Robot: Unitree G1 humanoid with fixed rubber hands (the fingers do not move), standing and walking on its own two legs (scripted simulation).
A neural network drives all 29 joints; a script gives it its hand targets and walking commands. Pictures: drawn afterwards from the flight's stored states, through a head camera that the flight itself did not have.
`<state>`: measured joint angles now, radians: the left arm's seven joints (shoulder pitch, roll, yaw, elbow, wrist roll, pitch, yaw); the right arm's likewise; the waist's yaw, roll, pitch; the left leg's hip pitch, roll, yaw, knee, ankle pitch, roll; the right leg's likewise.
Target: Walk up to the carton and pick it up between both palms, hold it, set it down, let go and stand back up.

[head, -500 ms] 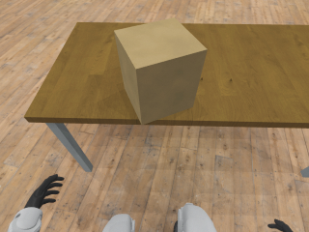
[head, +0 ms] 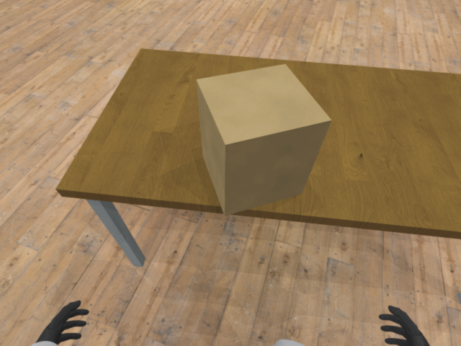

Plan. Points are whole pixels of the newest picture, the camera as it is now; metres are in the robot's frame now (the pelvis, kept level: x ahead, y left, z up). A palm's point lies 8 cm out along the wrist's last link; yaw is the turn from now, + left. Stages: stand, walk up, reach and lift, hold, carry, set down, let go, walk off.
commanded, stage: walk up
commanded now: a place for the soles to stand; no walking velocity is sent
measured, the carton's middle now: (254, 142) +0.53 -0.02 +0.00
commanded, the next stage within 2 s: none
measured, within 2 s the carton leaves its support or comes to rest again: neither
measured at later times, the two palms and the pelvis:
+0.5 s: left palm out of the picture +0.09 +0.30 -0.10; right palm out of the picture +0.06 -0.31 -0.10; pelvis +0.01 -0.01 +0.01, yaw -1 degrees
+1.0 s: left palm (92, 312) +0.17 +0.27 -0.12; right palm (397, 272) +0.28 -0.33 -0.11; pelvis +0.14 -0.04 -0.01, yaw +2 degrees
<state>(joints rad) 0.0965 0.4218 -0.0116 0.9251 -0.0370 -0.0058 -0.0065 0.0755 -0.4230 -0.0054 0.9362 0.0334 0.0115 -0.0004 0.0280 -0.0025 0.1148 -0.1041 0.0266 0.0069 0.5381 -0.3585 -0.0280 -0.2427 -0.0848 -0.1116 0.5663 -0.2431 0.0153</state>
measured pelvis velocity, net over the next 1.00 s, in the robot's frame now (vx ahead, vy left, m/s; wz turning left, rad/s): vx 0.14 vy -0.04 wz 0.03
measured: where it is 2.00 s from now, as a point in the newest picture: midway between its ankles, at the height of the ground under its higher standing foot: outside the picture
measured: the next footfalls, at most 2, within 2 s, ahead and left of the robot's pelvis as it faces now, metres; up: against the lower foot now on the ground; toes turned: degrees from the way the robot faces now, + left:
left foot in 0.94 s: +0.28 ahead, +0.10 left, +0.00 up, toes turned -1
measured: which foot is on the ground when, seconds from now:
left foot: down 0.00-0.62, up 0.64-0.92, down 0.94-1.00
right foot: down 0.00-1.00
